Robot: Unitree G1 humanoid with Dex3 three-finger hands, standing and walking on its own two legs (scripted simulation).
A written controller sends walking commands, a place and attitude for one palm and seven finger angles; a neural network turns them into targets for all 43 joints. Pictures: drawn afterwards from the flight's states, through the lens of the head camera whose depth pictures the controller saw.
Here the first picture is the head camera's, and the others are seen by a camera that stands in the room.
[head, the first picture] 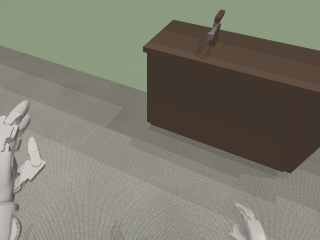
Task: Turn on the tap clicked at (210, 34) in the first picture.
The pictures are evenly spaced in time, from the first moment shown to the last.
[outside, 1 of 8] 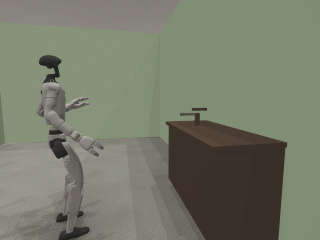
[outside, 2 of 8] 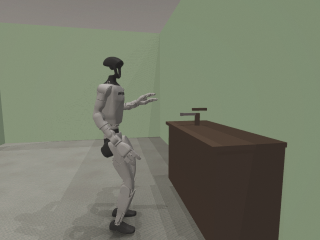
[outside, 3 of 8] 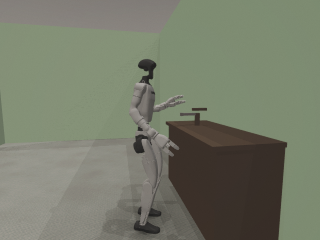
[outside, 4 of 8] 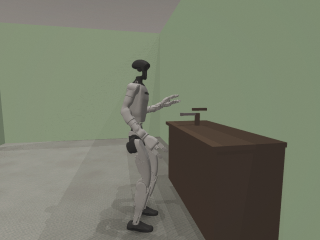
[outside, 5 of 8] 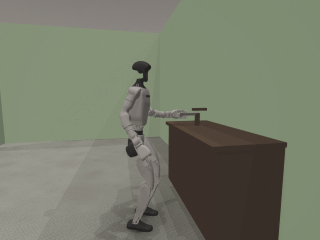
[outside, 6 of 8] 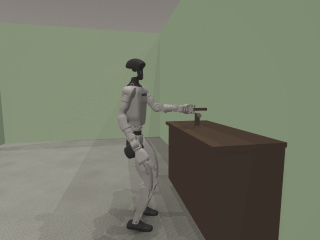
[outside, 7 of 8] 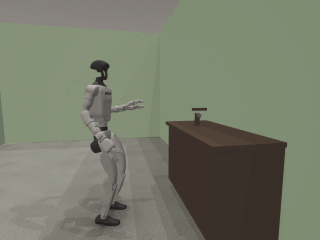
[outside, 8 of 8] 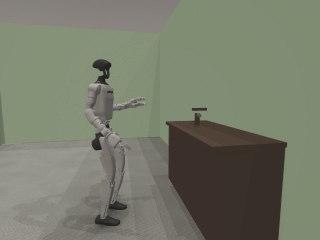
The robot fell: no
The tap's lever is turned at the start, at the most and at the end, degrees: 0 74 74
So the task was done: yes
